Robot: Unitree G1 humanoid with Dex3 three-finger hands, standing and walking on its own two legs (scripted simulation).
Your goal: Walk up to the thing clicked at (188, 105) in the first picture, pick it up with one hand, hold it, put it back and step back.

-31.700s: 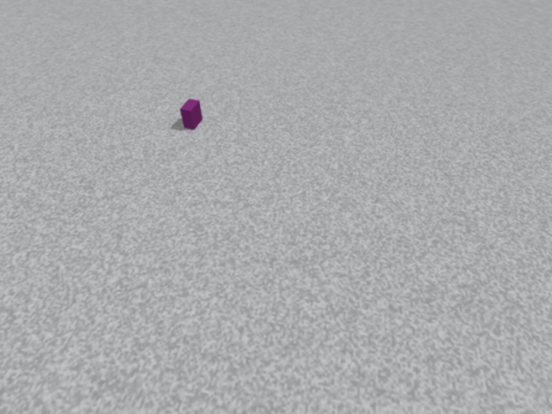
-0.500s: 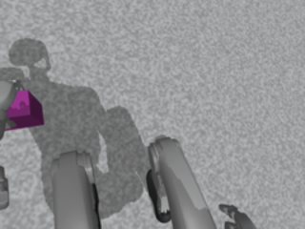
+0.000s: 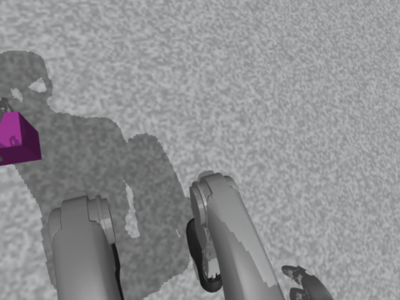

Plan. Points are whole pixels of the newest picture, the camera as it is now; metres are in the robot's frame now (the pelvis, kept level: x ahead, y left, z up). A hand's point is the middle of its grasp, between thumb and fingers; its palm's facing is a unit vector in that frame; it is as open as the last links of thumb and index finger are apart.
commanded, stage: lower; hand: left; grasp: from above
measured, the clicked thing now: out of the picture +0.44 +0.33 -0.23
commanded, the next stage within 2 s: rest in 0.20 s
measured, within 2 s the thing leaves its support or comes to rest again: rests again in 0.40 s
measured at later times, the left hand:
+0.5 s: hand (5, 143) +0.44 +0.32 -0.24, palm faces -0.45 -0.08 -0.89, open 9.9 cm
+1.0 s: hand (4, 143) +0.44 +0.32 -0.24, palm faces -0.46 -0.09 -0.88, open 10.2 cm
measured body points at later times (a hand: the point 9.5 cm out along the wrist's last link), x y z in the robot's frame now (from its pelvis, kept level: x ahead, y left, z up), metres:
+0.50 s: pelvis +0.00 +0.00 -0.04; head +0.26 +0.09 +0.32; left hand +0.46 +0.32 -0.19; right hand +0.06 -0.28 -0.14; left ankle +0.08 +0.14 -0.33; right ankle +0.09 -0.13 -0.33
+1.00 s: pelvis +0.00 +0.00 -0.06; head +0.24 +0.09 +0.31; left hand +0.46 +0.33 -0.19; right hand +0.05 -0.27 -0.15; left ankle +0.08 +0.14 -0.33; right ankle +0.09 -0.13 -0.33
